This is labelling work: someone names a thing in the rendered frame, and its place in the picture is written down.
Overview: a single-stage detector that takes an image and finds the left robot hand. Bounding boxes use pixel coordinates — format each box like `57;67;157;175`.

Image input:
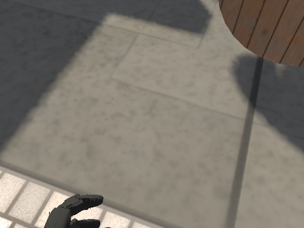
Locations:
44;194;111;228

